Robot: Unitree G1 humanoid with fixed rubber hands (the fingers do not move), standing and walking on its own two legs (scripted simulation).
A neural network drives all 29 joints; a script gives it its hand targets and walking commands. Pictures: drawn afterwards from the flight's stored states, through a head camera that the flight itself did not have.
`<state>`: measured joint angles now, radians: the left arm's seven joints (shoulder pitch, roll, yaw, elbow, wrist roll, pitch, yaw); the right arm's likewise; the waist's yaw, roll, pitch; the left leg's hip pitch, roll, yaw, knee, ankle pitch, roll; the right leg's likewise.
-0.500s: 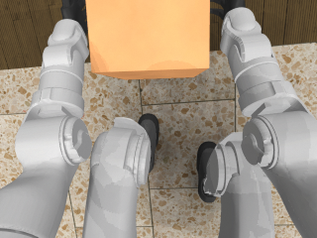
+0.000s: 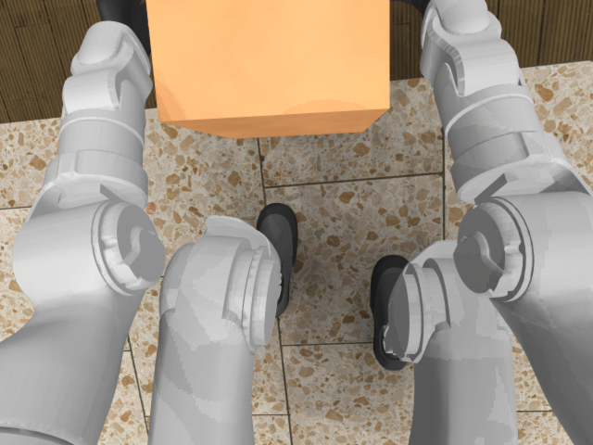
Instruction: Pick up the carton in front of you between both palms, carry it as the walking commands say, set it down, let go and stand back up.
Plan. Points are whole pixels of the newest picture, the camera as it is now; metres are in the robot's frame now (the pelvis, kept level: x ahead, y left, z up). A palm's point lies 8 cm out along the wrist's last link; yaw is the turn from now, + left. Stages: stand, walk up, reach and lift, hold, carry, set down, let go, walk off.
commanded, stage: set down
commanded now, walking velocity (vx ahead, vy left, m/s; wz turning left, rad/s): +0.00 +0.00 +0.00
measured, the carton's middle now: (282, 42) +0.52 +0.13 -0.22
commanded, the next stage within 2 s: let go in 1.38 s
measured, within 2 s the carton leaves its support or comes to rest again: rests again in 0.14 s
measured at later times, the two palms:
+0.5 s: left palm (88, 28) +0.49 +0.31 -0.14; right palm out of the picture +0.57 -0.06 -0.13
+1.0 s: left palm out of the picture +0.49 +0.32 +0.03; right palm out of the picture +0.57 -0.06 +0.03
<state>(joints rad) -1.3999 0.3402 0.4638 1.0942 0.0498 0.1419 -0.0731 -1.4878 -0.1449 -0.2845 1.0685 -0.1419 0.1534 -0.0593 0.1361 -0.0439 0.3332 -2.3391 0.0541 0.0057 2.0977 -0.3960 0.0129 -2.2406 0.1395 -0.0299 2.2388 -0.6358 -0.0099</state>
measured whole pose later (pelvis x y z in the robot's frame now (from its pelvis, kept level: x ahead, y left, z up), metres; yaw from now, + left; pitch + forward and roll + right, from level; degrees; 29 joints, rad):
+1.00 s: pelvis +0.03 +0.01 +0.14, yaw +1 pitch +45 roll -2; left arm -1.06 0.31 0.35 0.80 -0.10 0.16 0.00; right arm -1.17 -0.24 -0.15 0.81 0.03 0.21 -0.12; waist 0.13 -0.04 0.00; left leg -2.07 0.00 0.00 1.68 -0.40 0.02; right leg -1.95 0.10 0.00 1.77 -0.62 0.01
